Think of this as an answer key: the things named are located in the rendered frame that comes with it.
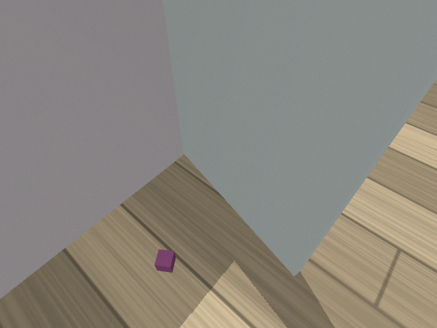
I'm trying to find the cube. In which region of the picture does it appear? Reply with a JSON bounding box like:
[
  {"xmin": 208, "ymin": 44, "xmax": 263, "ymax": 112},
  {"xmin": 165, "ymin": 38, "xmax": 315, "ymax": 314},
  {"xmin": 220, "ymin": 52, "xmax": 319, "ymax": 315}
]
[{"xmin": 154, "ymin": 249, "xmax": 176, "ymax": 273}]

